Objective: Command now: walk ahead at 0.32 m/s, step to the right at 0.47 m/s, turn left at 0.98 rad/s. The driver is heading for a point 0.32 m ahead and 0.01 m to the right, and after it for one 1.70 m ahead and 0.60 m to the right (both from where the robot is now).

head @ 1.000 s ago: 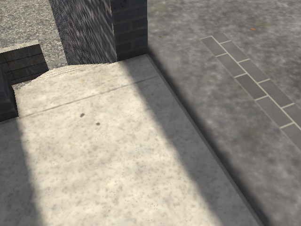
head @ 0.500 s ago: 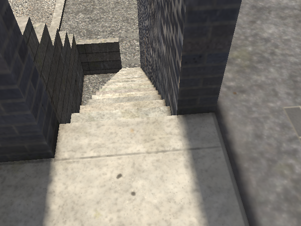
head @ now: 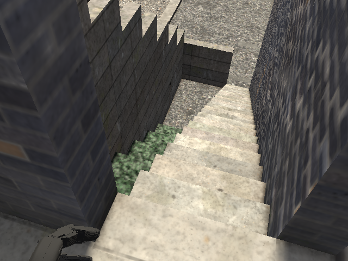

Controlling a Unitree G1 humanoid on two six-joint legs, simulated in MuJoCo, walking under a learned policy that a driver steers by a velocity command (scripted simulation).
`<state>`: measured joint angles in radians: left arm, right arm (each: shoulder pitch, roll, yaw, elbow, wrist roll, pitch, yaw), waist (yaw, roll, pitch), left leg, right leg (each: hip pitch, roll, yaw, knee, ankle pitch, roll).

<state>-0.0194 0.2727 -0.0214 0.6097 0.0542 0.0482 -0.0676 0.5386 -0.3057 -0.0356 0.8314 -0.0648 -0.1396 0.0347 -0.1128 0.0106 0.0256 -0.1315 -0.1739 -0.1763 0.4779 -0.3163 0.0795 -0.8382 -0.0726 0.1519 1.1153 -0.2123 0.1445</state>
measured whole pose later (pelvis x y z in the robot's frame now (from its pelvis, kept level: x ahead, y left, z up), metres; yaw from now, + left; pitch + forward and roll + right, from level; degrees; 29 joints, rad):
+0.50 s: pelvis +0.30 -0.14 -0.02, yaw +2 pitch +4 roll +0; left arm 0.42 0.27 0.04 0.79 0.00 -0.05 -0.07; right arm 0.02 -0.24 0.03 0.65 -0.02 -0.06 0.00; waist 0.10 -0.06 0.03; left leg -0.42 -0.02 0.09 0.66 -0.30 0.08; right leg -0.54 0.12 0.06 0.82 -0.41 0.02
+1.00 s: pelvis +0.37 -0.16 -0.01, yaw -23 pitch +4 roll +2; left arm 0.28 0.26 0.00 0.58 0.03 -0.08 -0.03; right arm 0.17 -0.20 0.07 0.66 -0.01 -0.02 -0.01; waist 0.05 -0.03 -0.03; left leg -0.37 -0.06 -0.07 0.68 -0.36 -0.07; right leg -0.46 0.10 0.25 0.62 -0.21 -0.02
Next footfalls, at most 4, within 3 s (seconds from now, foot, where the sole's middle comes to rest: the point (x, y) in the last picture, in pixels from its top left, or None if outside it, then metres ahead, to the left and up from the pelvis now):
0.18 right None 0.39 -0.20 -0.78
0.42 left None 0.36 -0.06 -0.78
0.64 right None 0.42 -0.30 -0.78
1.02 left None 0.43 -0.05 -0.78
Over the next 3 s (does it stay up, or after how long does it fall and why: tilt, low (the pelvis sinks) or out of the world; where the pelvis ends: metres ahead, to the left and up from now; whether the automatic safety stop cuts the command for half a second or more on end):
stays up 0.55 -0.05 -0.02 its command is cut before an obstacle from the start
